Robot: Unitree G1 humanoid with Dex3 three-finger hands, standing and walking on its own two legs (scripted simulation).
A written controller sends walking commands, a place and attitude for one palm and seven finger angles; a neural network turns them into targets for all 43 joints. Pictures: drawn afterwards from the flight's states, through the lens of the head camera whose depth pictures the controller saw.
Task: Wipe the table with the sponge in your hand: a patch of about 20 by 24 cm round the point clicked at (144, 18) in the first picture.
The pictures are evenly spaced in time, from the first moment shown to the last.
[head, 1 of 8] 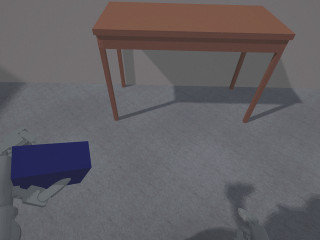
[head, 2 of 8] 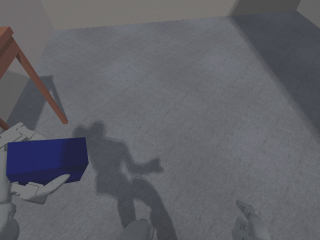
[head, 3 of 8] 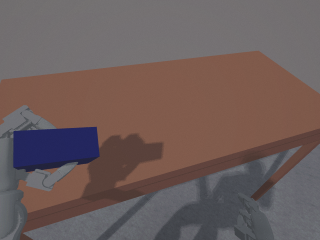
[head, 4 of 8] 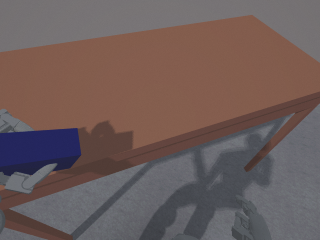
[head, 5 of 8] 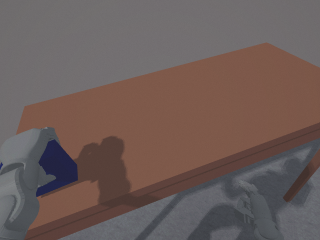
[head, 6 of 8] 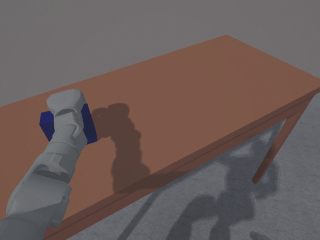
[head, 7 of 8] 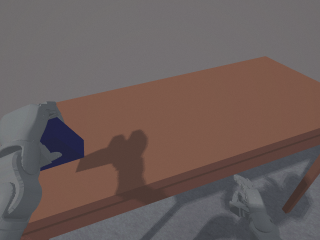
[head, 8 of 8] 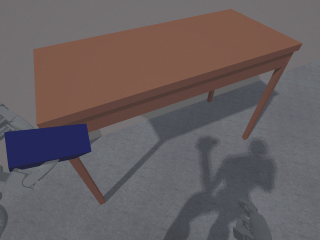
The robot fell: no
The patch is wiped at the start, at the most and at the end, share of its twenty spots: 0.00 0.90 0.90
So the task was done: yes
